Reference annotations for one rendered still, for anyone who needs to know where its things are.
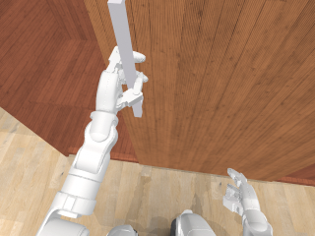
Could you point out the left robot upper arm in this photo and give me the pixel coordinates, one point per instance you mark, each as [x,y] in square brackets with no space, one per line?
[61,227]

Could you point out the left robot forearm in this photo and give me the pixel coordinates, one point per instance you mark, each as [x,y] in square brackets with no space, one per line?
[77,196]

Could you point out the right robot forearm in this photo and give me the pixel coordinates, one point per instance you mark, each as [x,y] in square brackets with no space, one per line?
[255,223]

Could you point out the handle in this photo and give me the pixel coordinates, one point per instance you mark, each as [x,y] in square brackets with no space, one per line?
[118,15]

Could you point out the robot right thigh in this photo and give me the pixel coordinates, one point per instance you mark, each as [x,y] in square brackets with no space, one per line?
[192,224]

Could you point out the robot right hand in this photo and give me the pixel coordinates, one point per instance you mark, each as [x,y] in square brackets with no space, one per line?
[242,199]

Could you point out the wardrobe door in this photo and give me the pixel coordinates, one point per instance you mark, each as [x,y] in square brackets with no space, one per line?
[307,172]
[231,83]

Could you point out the robot left hand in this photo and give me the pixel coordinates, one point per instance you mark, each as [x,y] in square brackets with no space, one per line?
[111,81]

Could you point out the robot left thigh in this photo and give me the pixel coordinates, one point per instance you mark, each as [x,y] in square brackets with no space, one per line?
[122,230]

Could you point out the robot thigh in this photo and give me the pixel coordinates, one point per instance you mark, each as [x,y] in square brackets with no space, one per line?
[122,230]
[192,224]

